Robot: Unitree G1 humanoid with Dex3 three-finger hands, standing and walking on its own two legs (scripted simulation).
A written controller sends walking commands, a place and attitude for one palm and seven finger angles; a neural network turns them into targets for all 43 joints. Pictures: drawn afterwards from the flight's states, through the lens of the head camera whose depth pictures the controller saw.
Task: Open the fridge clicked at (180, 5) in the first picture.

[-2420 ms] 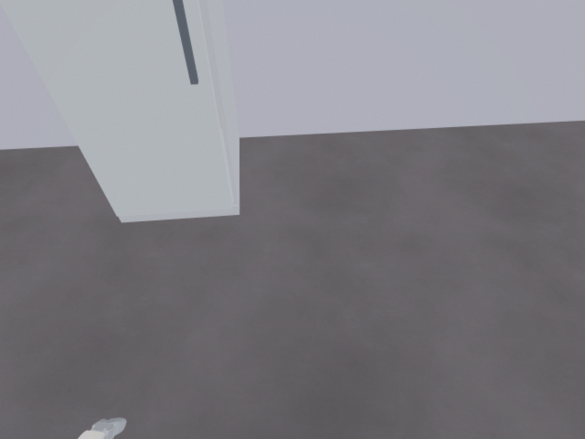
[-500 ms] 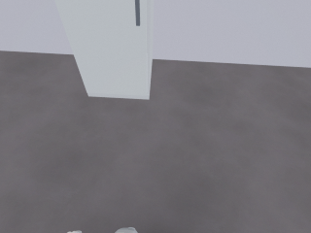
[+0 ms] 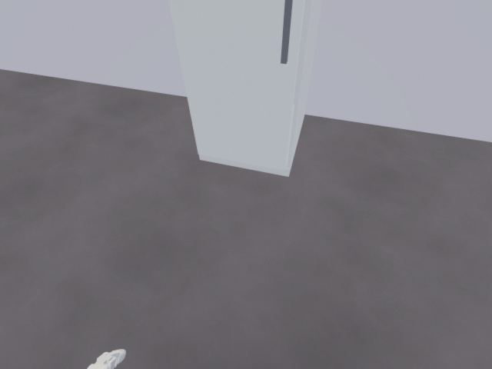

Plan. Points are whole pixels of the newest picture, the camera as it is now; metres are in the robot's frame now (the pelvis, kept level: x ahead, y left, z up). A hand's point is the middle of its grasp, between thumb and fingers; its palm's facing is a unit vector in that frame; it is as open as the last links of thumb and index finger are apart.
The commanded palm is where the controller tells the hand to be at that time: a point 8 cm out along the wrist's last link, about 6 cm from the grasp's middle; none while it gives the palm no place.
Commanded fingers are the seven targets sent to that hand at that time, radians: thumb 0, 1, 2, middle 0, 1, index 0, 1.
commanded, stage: walk to a spot facing it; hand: right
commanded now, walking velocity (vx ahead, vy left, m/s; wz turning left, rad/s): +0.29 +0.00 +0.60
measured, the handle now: (288, 18) +1.15 -0.13 +0.09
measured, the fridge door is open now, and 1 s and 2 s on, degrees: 0 0 0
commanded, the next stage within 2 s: turn to face it in 1.18 s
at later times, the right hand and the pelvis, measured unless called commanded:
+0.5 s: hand (277, 266) +0.37 -0.06 -0.18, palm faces -0.41 +0.90 -0.16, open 7.4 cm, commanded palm none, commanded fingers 0.00 -0.90 -0.90 0.20 0.30 0.20 0.30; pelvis +0.16 +0.05 -0.03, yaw +19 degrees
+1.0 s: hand (286, 220) +0.50 -0.09 -0.17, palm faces -0.47 +0.87 -0.17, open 7.4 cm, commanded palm none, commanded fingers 0.00 -0.90 -0.90 0.20 0.30 0.20 0.30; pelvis +0.37 +0.06 +0.01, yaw +33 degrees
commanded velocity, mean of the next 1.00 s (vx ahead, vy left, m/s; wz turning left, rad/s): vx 0.31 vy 0.00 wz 0.51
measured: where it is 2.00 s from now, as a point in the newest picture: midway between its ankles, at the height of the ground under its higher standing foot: (200, 302)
